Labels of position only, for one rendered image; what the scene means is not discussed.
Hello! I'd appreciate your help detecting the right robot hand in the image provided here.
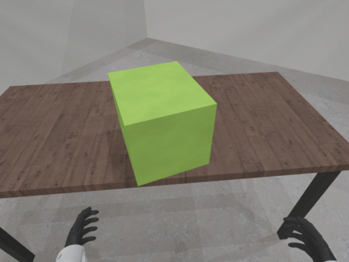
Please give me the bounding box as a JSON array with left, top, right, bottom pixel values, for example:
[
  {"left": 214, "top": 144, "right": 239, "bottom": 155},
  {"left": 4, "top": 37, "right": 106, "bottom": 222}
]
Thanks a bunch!
[{"left": 283, "top": 216, "right": 337, "bottom": 262}]

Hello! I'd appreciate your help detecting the table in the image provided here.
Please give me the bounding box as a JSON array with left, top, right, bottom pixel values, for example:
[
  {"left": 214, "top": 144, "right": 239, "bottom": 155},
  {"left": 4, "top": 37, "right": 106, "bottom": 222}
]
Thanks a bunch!
[{"left": 0, "top": 72, "right": 349, "bottom": 262}]

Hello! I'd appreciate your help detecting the left robot forearm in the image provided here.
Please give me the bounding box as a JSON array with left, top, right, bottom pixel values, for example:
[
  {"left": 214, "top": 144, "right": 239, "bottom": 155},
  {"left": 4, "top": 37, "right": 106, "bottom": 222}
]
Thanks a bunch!
[{"left": 56, "top": 245, "right": 87, "bottom": 262}]

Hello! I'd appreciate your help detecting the carton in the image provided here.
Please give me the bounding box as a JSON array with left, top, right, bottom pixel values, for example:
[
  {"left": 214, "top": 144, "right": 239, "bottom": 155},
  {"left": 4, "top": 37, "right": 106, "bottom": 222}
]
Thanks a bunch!
[{"left": 108, "top": 61, "right": 217, "bottom": 186}]

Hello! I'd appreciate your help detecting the left robot hand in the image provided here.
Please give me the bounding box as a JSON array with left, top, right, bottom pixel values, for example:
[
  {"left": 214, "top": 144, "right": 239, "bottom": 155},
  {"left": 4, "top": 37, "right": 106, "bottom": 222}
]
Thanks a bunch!
[{"left": 65, "top": 207, "right": 99, "bottom": 247}]

